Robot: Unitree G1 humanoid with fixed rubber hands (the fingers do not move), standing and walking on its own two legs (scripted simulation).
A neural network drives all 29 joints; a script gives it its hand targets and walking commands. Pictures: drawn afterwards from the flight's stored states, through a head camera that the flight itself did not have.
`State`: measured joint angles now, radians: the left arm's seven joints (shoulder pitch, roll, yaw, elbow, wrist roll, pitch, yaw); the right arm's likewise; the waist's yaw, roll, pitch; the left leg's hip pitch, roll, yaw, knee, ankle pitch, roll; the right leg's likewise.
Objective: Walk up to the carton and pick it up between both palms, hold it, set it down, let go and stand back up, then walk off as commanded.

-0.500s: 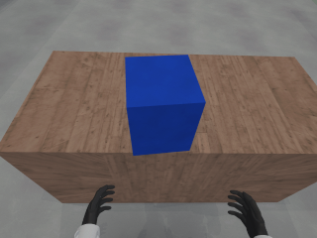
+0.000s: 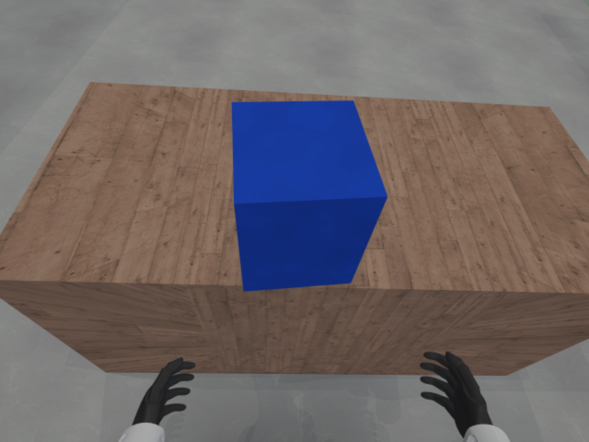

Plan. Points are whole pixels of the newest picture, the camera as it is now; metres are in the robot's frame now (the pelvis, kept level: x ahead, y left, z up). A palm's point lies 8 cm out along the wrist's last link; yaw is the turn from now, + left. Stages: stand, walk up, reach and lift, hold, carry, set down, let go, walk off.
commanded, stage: let go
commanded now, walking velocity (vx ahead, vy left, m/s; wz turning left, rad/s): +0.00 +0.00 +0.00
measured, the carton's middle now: (296, 200) +0.49 +0.04 +0.00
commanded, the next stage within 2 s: stand in 0.22 s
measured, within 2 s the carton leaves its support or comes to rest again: neither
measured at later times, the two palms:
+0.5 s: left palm (127, 439) +0.13 +0.25 -0.10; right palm out of the picture +0.14 -0.23 -0.10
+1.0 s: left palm out of the picture +0.07 +0.28 -0.11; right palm out of the picture +0.04 -0.23 -0.11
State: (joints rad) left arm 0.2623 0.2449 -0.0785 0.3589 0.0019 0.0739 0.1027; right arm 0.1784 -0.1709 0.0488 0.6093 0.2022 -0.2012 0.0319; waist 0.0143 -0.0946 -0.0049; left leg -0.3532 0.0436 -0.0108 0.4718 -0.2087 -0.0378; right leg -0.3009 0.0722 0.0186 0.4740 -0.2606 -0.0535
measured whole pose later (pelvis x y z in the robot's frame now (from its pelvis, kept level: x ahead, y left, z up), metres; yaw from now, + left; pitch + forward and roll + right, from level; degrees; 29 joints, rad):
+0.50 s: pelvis +0.02 +0.00 +0.00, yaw +0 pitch +6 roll +0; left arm 0.26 0.30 -0.07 0.66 0.00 0.00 0.02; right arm 0.22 -0.18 0.00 0.76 0.10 -0.05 -0.03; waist 0.01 -0.04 -0.10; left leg -0.35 0.04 -0.01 0.49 -0.24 -0.04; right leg -0.29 0.07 0.02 0.47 -0.29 -0.05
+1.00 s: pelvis -0.03 +0.01 +0.00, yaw +0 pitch +2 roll -1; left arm 0.27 0.32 -0.07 0.84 0.00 -0.05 0.02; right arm 0.36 -0.18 -0.03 0.83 0.08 -0.02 -0.01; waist 0.01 -0.02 -0.18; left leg -0.35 0.04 -0.01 0.50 -0.19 -0.03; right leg -0.29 0.07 0.02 0.47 -0.23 -0.04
